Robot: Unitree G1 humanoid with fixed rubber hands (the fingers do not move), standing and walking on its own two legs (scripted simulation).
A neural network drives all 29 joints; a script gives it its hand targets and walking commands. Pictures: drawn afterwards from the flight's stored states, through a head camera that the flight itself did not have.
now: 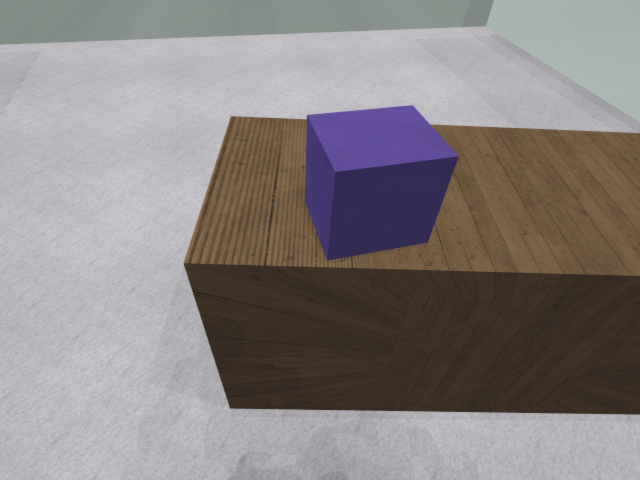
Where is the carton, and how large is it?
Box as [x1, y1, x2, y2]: [305, 105, 458, 260]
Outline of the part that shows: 412,105 307,115 305,202 327,260 427,242 458,156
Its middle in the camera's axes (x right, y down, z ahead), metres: +0.10 -0.10 +0.73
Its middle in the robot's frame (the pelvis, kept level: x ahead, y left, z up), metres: +0.62 -0.08 +0.03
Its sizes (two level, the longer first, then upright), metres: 0.211 0.177 0.205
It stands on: a pedestal, 0.71 m high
